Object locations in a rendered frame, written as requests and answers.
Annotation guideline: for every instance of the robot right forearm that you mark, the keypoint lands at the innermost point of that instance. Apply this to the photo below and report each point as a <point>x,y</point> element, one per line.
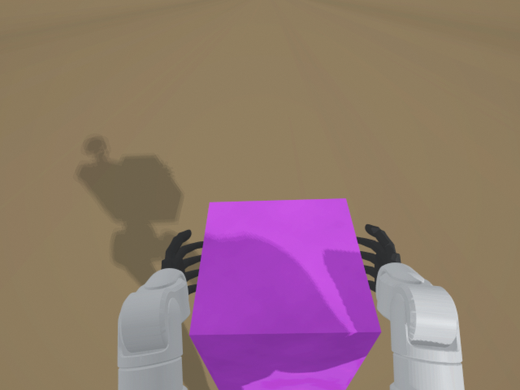
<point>425,334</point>

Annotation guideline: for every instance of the robot left forearm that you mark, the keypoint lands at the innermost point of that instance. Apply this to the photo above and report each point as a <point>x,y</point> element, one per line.
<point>150,333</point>

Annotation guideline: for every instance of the robot right hand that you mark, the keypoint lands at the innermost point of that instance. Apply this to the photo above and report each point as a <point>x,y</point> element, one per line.
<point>384,248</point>

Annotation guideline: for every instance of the carton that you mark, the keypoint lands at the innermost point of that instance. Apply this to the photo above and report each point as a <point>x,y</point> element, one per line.
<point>282,299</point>

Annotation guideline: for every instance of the robot left hand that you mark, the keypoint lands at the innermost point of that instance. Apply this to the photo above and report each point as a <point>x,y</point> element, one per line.
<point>175,253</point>

